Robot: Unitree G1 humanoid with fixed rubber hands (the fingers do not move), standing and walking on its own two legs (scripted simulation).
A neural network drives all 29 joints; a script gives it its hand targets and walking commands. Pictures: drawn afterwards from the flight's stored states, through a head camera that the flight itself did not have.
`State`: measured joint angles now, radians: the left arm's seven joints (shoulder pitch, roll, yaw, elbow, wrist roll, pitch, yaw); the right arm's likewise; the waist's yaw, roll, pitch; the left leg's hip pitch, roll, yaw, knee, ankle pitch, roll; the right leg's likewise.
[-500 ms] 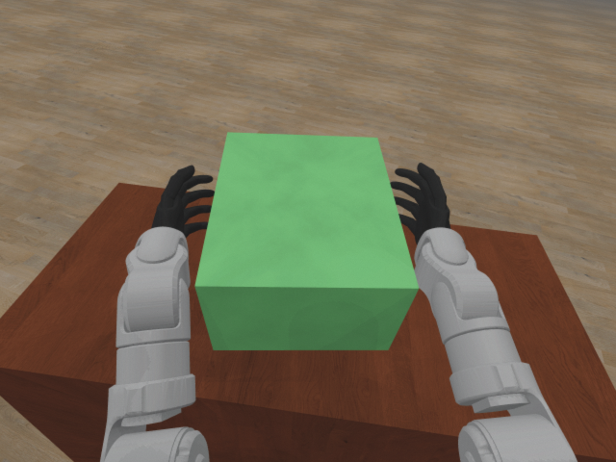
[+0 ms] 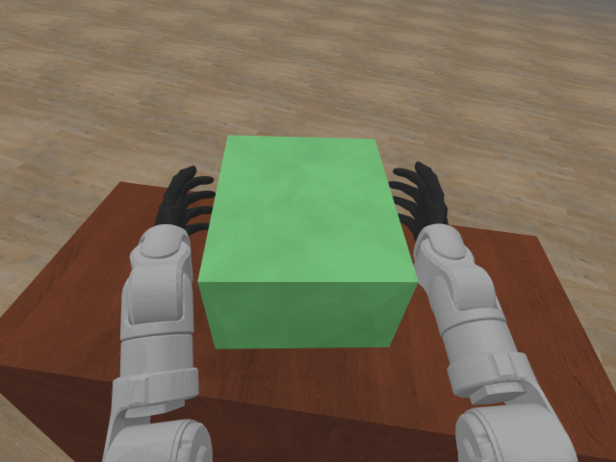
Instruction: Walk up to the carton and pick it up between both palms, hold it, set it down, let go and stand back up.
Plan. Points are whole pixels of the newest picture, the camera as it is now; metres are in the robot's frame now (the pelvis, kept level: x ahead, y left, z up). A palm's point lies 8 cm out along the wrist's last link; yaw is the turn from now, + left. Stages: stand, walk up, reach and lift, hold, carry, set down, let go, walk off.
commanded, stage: hold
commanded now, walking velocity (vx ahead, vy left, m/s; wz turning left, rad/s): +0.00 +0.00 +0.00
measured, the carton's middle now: (302, 233) +0.40 +0.01 +0.12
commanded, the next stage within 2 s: none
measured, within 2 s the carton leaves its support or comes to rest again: neither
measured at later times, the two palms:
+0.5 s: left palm (179, 230) +0.35 +0.16 +0.16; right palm (434, 229) +0.36 -0.16 +0.17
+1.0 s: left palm (171, 227) +0.36 +0.17 +0.17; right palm (425, 225) +0.36 -0.15 +0.17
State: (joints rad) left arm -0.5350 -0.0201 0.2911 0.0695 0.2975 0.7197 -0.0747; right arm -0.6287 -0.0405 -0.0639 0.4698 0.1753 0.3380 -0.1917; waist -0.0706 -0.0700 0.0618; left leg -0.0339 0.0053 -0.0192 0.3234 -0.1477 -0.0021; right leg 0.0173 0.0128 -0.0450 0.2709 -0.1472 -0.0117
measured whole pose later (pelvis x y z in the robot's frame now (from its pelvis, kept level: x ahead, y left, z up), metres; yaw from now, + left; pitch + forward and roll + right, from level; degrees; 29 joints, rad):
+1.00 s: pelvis +0.00 +0.00 +0.00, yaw +0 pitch -8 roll -1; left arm -0.57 -0.03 0.30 0.12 0.30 0.71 -0.07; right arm -0.64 -0.04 -0.09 0.50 0.15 0.31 -0.18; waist -0.06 -0.06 0.06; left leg -0.04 0.00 -0.01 0.32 -0.14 0.01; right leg 0.01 0.01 -0.04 0.27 -0.14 -0.01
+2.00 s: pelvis +0.00 +0.01 +0.00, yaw +0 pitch -9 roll -1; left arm -0.55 -0.03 0.31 0.12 0.32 0.71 -0.08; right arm -0.65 -0.04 -0.07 0.52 0.16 0.30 -0.18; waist -0.08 -0.07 0.08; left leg 0.00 0.00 0.00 0.31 -0.14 0.01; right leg 0.04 0.00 -0.04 0.27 -0.15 -0.01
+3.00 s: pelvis +0.00 +0.00 +0.00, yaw +0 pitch -10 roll -1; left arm -0.51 -0.03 0.29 0.05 0.32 0.73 -0.09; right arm -0.59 -0.03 -0.05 0.44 0.17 0.30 -0.19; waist -0.08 -0.07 0.09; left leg 0.00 0.00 -0.01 0.32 -0.15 0.01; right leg 0.05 0.01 -0.06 0.27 -0.15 -0.01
